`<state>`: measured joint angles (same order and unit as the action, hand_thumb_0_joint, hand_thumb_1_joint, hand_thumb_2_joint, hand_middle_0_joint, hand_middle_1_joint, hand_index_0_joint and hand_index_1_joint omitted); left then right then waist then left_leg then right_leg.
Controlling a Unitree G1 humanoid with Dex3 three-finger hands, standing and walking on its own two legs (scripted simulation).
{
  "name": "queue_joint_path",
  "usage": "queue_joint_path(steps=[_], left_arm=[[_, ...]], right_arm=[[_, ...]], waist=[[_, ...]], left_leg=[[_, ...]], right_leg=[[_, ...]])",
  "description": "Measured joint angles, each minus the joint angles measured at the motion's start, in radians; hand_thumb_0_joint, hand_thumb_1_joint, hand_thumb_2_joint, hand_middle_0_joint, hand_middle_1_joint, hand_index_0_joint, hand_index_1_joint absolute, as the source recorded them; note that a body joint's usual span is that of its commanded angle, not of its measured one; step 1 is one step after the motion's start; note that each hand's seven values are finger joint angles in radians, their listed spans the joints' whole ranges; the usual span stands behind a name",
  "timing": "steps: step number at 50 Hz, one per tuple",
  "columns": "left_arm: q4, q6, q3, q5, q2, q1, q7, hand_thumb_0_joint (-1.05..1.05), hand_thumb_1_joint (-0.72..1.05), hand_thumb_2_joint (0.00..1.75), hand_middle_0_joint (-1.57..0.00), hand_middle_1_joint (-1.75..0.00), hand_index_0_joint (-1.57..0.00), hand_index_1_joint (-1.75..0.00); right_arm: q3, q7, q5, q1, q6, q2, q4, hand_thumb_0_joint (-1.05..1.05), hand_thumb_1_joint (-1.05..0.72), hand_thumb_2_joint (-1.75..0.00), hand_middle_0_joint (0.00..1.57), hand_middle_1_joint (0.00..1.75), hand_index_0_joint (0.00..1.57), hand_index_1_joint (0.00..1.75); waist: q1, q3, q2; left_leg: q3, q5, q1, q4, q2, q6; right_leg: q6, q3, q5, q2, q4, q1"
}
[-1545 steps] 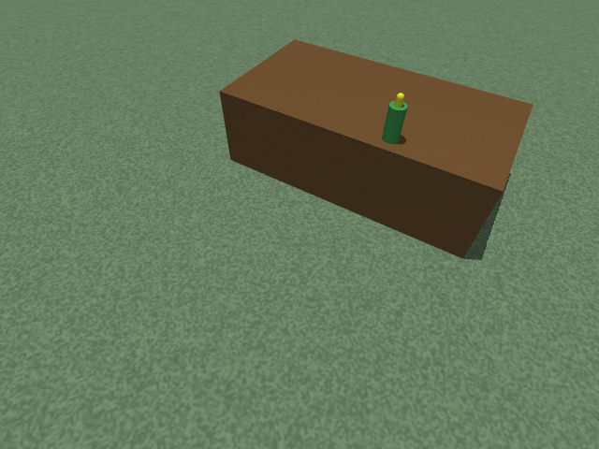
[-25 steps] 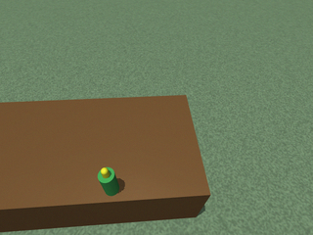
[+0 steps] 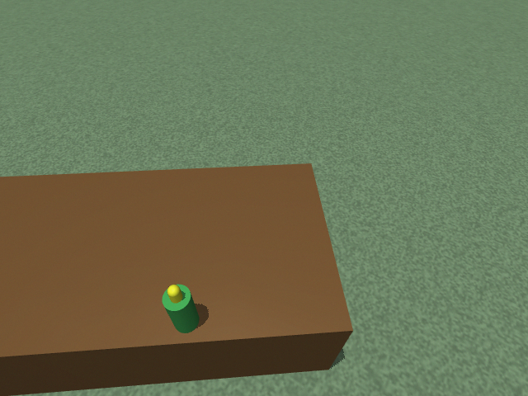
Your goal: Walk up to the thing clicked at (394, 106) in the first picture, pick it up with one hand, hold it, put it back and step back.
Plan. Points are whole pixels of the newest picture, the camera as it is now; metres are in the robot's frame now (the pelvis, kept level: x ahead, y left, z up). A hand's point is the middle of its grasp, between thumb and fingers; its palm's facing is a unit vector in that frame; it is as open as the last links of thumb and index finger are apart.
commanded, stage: stand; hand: left
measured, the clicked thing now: (180, 305) +0.38 +0.20 -0.30
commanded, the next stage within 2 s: step back in 0.92 s
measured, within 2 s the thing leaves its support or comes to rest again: neither
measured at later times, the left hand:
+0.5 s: hand out of the picture +0.07 +0.25 -0.16, palm faces -0.03 -0.94 -0.34, open 7.4 cm
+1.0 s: hand out of the picture +0.07 +0.26 -0.16, palm faces -0.01 -0.94 -0.35, open 7.4 cm
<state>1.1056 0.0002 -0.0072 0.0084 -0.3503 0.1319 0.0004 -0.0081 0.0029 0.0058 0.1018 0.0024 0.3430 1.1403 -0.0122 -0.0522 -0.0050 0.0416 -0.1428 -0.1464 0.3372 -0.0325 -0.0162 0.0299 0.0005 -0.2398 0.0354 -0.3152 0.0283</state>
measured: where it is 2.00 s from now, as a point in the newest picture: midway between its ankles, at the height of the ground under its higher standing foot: outside the picture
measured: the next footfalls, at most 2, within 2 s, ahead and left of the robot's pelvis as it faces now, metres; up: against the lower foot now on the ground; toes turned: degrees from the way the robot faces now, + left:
left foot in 1.60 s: -0.12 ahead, +0.10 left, +0.00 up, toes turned +3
right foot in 1.98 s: -0.22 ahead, -0.15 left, +0.00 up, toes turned +1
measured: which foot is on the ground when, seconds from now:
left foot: down 0.00-1.00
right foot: down 0.00-1.00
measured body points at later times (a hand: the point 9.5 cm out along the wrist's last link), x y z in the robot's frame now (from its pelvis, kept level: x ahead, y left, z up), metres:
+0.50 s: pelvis +0.00 +0.00 +0.00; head +0.01 +0.00 +0.45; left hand +0.07 +0.30 -0.13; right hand +0.06 -0.30 -0.13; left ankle +0.03 +0.13 -0.75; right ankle -0.04 -0.14 -0.75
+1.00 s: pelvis -0.01 +0.00 +0.00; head +0.02 +0.00 +0.44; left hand +0.07 +0.31 -0.14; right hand +0.07 -0.31 -0.13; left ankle +0.03 +0.13 -0.75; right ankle -0.04 -0.14 -0.75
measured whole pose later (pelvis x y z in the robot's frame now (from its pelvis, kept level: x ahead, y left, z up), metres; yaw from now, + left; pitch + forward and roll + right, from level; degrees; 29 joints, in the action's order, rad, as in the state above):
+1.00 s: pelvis -0.01 +0.00 +0.00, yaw +0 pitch -2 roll +0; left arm 1.06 -0.01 -0.03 -0.01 -0.37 0.12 0.00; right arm -0.02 0.01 -0.01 0.08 -0.01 0.35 1.10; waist -0.01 -0.09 -0.01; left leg 0.05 -0.16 -0.20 0.39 -0.04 -0.01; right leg 0.02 -0.01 -0.27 0.03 -0.40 0.10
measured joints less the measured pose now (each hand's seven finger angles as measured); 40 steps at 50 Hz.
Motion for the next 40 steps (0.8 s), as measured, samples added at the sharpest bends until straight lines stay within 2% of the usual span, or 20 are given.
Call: queue_joint_path(steps=[40], left_arm=[[-0.005, 0.000, 0.004, 0.000, -0.003, -0.004, -0.002, 0.01, 0.91, 0.89, -0.20, -0.30, -0.21, -0.30]], right_arm=[[0.000, 0.001, -0.001, 0.000, 0.003, -0.002, -0.005, 0.01, -0.91, -0.89, 0.20, 0.30, 0.21, 0.30]], waist=[[0.002, -0.002, -0.003]], left_leg=[[0.003, 0.000, 0.000, -0.004, 0.000, 0.000]], right_leg=[[0.000, -0.003, 0.000, 0.001, 0.001, 0.003]])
